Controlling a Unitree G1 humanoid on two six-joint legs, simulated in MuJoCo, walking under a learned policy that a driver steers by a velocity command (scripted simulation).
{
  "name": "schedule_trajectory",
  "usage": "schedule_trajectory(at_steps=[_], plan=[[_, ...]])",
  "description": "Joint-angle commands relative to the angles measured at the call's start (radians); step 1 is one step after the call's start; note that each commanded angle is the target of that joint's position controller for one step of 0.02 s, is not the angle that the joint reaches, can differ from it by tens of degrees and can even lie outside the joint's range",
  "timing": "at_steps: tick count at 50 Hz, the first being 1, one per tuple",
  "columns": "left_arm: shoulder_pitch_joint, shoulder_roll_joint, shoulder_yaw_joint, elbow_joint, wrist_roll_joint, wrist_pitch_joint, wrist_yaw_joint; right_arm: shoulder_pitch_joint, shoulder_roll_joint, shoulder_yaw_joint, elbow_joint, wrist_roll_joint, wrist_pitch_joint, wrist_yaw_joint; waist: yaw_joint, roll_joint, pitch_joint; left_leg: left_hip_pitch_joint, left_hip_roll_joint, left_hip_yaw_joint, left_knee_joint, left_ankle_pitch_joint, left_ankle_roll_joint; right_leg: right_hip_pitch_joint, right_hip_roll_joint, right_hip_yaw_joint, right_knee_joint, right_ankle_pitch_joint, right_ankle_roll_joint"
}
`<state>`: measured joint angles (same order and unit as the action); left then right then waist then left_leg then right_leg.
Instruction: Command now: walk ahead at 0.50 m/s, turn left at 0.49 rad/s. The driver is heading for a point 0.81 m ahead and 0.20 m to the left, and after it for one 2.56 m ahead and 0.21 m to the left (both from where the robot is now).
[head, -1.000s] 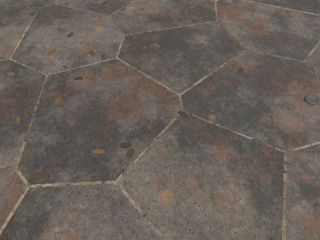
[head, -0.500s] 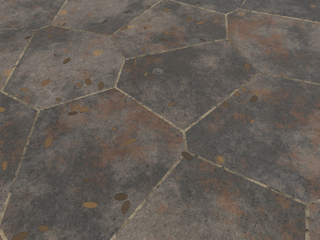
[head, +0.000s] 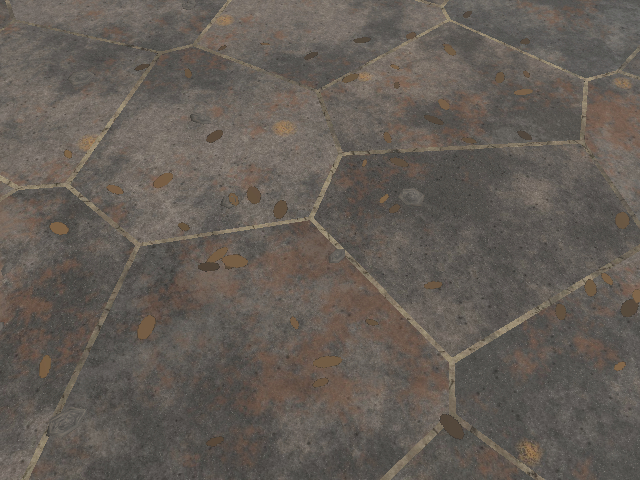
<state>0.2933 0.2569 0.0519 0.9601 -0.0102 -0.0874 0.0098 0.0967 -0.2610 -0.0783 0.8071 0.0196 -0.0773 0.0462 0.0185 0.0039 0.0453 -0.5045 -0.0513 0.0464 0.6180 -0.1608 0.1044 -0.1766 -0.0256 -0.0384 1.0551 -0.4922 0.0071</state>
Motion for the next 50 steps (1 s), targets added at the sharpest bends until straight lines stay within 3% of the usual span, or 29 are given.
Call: schedule_trajectory(at_steps=[1, 2, 3, 4, 6, 8, 11, 15, 18, 20, 21, 22, 23, 24, 25, 26, 27, 30, 33, 37, 40, 42, 44, 45, 46, 47, 48, 49, 50], plan=[[-0.094, 0.131, 0.014, -0.138, -0.025, -0.084, -0.013, 0.229, -0.15, -0.041, -0.013, -0.004, -0.008, -0.017, -0.105, 0.036, -0.215, 0.7, 0.311, -0.588, -0.312, 0.028, 0.226, -0.631, -0.041, 0.132, 0.282, 0.092, -0.043], [-0.109, 0.136, 0.024, -0.135, -0.001, -0.08, -0.005, 0.156, -0.121, -0.032, -0.035, -0.009, -0.008, -0.016, -0.062, -0.017, -0.154, 0.538, 0.278, -0.499, -0.331, 0.132, 0.208, -0.558, -0.071, 0.125, 0.193, 0.135, -0.036], [-0.093, 0.142, 0.032, -0.139, 0.008, -0.066, -0.002, 0.118, -0.103, -0.024, -0.053, -0.019, -0.01, -0.019, -0.023, -0.006, -0.137, 0.435, 0.256, -0.454, -0.356, 0.195, 0.206, -0.48, -0.092, 0.132, 0.146, 0.153, -0.03], [-0.08, 0.132, 0.035, -0.146, 0.012, -0.051, -0.001, 0.106, -0.106, -0.024, -0.061, -0.018, -0.009, -0.021, -0.002, 0.005, -0.124, 0.378, 0.243, -0.436, -0.378, 0.213, 0.209, -0.446, -0.097, 0.13, 0.099, 0.155, -0.018], [-0.091, 0.106, 0.032, -0.161, 0.022, -0.029, 0.005, 0.121, -0.132, -0.029, -0.064, -0.011, -0.011, -0.032, 0.009, 0.019, -0.092, 0.291, 0.223, -0.376, -0.405, 0.253, 0.211, -0.429, -0.095, 0.106, -0.009, 0.191, 0.013], [-0.167, 0.092, 0.028, -0.192, 0.028, -0.021, 0.009, 0.154, -0.163, -0.038, -0.063, -0.005, -0.01, -0.047, -0.01, 0.028, -0.065, 0.251, 0.195, -0.332, -0.418, 0.256, 0.195, -0.441, -0.076, 0.089, -0.151, 0.316, 0.039], [-0.28, 0.068, 0.018, -0.226, 0.023, -0.026, 0.0, 0.196, -0.165, -0.04, -0.06, 0.002, 0.0, -0.058, -0.055, 0.055, -0.048, 0.218, 0.135, -0.28, -0.4, 0.174, 0.138, -0.377, -0.024, 0.079, -0.395, 0.532, 0.042], [-0.372, 0.087, 0.019, -0.273, 0.005, -0.036, -0.013, 0.258, -0.161, -0.039, -0.044, 0.007, 0.01, -0.059, -0.093, 0.084, -0.044, 0.277, 0.157, -0.349, -0.342, 0.096, 0.111, -0.33, 0.016, 0.093, -0.533, 0.585, 0.032], [-0.363, 0.127, 0.031, -0.286, 0.001, -0.053, -0.025, 0.265, -0.159, -0.039, -0.049, 0.004, 0.022, -0.066, -0.074, 0.105, -0.055, 0.374, 0.191, -0.444, -0.247, 0.09, 0.097, -0.3, 0.025, 0.111, -0.591, 0.468, 0.007], [-0.238, 0.156, 0.047, -0.258, 0.005, -0.065, -0.023, 0.237, -0.14, -0.032, -0.068, 0.001, 0.027, -0.067, -0.003, 0.126, -0.103, 0.368, 0.153, -0.452, -0.138, 0.163, 0.065, -0.122, 0.028, 0.089, -0.649, 0.443, -0.035], [-0.102, 0.198, 0.062, -0.24, 0.023, -0.07, -0.017, 0.214, -0.094, -0.015, -0.089, -0.006, 0.022, -0.063, 0.064, 0.089, -0.213, 0.278, 0.101, -0.396, 0.06, 0.152, 0.03, 0.111, -0.079, 0.173, -0.613, 0.442, -0.091], [0.051, 0.287, 0.085, -0.224, 0.04, -0.063, -0.008, 0.303, -0.036, 0.003, -0.113, 0.0, 0.013, -0.063, 0.069, -0.116, -0.372, -0.013, -0.026, -0.257, 0.397, -0.107, -0.046, 0.486, -0.308, 0.493, -0.617, 0.375, -0.219], [0.089, 0.268, 0.085, -0.194, 0.017, -0.048, -0.016, 0.366, -0.066, 0.008, -0.127, 0.019, 0.007, -0.062, 0.046, -0.344, -0.416, -0.248, -0.02, -0.215, 0.605, -0.449, -0.068, 0.585, -0.434, 0.828, -0.71, 0.155, -0.303], [0.034, 0.172, 0.06, -0.222, 0.006, -0.04, -0.014, 0.31, -0.163, -0.014, -0.112, 0.025, 0.011, -0.061, 0.065, -0.196, -0.275, -0.323, 0.045, -0.237, 0.694, -0.381, -0.075, 0.469, -0.395, 0.735, -0.74, 0.023, -0.261], [-0.015, 0.133, 0.047, -0.233, 0.01, -0.029, -0.011, 0.224, -0.179, -0.02, -0.127, 0.015, 0.019, -0.06, 0.068, -0.108, -0.17, -0.32, 0.082, -0.197, 0.705, -0.296, -0.079, 0.334, -0.348, 0.575, -0.753, 0.065, -0.215], [-0.064, 0.116, 0.038, -0.233, 0.017, -0.023, -0.012, 0.182, -0.163, -0.021, -0.141, 0.004, 0.023, -0.058, 0.044, -0.07, -0.095, -0.287, 0.11, -0.181, 0.662, -0.235, -0.081, 0.201, -0.301, 0.466, -0.788, 0.16, -0.196], [-0.094, 0.098, 0.031, -0.23, 0.022, -0.021, -0.011, 0.17, -0.148, -0.025, -0.149, 0.0, 0.029, -0.055, 0.018, -0.084, -0.055, -0.254, 0.14, -0.18, 0.616, -0.196, -0.08, 0.118, -0.265, 0.384, -0.816, 0.23, -0.184], [-0.101, 0.115, 0.039, -0.212, 0.018, -0.032, -0.015, 0.181, -0.089, -0.015, -0.166, 0.01, 0.045, -0.046, -0.009, -0.106, -0.034, -0.205, 0.172, -0.15, 0.551, -0.135, -0.089, 0.028, -0.236, 0.229, -0.887, 0.364, -0.194], [-0.083, 0.151, 0.052, -0.194, 0.018, -0.037, -0.013, 0.137, -0.079, -0.011, -0.196, 0.004, 0.049, -0.044, -0.006, -0.073, -0.038, -0.246, 0.183, -0.151, 0.443, -0.025, -0.106, 0.062, -0.247, 0.128, -0.906, 0.498, -0.21], [-0.063, 0.175, 0.057, -0.179, 0.013, -0.023, -0.007, 0.029, -0.061, 0.0, -0.222, 0.004, 0.037, -0.021, 0.033, -0.065, -0.015, -0.203, 0.167, -0.093, 0.211, 0.169, -0.098, 0.095, -0.214, -0.021, -0.901, 0.557, -0.171], [-0.013, 0.201, 0.063, -0.16, 0.002, -0.009, -0.004, -0.064, -0.052, 0.007, -0.258, 0.006, 0.036, -0.003, 0.068, -0.061, 0.016, -0.185, 0.149, -0.043, 0.095, 0.176, -0.082, 0.154, -0.234, -0.067, -0.89, 0.556, -0.156], [0.004, 0.22, 0.07, -0.151, -0.009, 0.004, -0.005, -0.096, -0.062, 0.004, -0.282, 0.009, 0.038, 0.008, 0.067, -0.069, 0.032, -0.183, 0.136, -0.02, 0.048, 0.111, -0.06, 0.214, -0.259, -0.087, -0.862, 0.615, -0.142], [0.008, 0.245, 0.076, -0.147, -0.019, 0.016, -0.002, -0.076, -0.086, -0.008, -0.293, 0.002, 0.04, 0.012, 0.034, -0.091, 0.004, -0.092, 0.085, 0.023, 0.017, 0.001, -0.021, 0.25, -0.269, -0.119, -0.765, 0.889, -0.127], [0.01, 0.26, 0.079, -0.144, -0.023, 0.022, 0.001, -0.017, -0.109, -0.022, -0.285, -0.002, 0.042, 0.01, -0.009, -0.106, -0.04, 0.011, 0.044, 0.047, 0.002, -0.046, 0.003, 0.253, -0.266, -0.135, -0.662, 1.06, -0.119], [0.001, 0.255, 0.074, -0.142, -0.025, 0.029, 0.004, 0.131, -0.148, -0.047, -0.246, -0.001, 0.043, 0.005, -0.099, -0.091, -0.118, 0.222, -0.001, 0.064, -0.069, 0.012, 0.037, 0.204, -0.24, -0.166, -0.483, 1.136, -0.098], [0.014, 0.216, 0.056, -0.147, -0.01, 0.024, 0.007, 0.302, -0.209, -0.077, -0.196, 0.001, 0.049, -0.013, -0.176, -0.041, -0.209, 0.528, 0.032, -0.024, -0.075, 0.072, 0.075, 0.007, -0.204, -0.179, -0.243, 0.967, -0.061], [0.102, 0.083, 0.009, -0.202, 0.031, 0.003, -0.009, 0.337, -0.337, -0.095, -0.184, 0.001, 0.045, -0.026, -0.091, 0.238, -0.309, 0.907, 0.326, -0.542, -0.101, 0.0, 0.237, -0.458, -0.049, -0.156, 0.154, 0.108, 0.005], [0.054, 0.128, 0.009, -0.195, -0.001, -0.033, -0.021, 0.379, -0.281, -0.072, -0.203, 0.0, 0.034, -0.023, -0.136, 0.186, -0.482, 0.952, 0.434, -0.858, -0.271, -0.074, 0.309, -0.558, 0.017, 0.072, 0.321, -0.108, 0.005], [-0.052, 0.192, 0.03, -0.225, -0.045, -0.044, -0.028, 0.342, -0.226, -0.053, -0.188, -0.013, 0.023, -0.016, -0.155, 0.114, -0.347, 0.874, 0.397, -0.691, -0.282, -0.01, 0.251, -0.644, -0.031, 0.103, 0.343, -0.035, -0.008]])
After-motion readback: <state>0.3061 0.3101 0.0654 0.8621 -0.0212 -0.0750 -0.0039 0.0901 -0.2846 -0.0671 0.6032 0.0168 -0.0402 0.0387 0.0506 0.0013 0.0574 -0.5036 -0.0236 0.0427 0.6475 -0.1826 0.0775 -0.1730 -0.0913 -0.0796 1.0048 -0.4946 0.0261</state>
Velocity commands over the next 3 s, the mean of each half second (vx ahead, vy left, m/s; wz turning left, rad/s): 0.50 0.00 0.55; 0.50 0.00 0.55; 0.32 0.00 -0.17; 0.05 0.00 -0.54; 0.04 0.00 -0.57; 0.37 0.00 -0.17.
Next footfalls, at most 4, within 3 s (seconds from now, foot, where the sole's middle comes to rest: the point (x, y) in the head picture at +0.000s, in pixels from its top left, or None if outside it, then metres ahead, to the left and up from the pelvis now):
0.42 right None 0.43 -0.10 -0.75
0.94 left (211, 411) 0.57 0.27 -0.75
1.44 right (248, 281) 0.90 0.22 -0.75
1.88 left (155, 312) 0.81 0.43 -0.75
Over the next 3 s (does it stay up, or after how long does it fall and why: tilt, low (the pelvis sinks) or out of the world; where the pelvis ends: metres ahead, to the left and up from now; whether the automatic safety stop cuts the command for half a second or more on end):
stays up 0.93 0.27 0.03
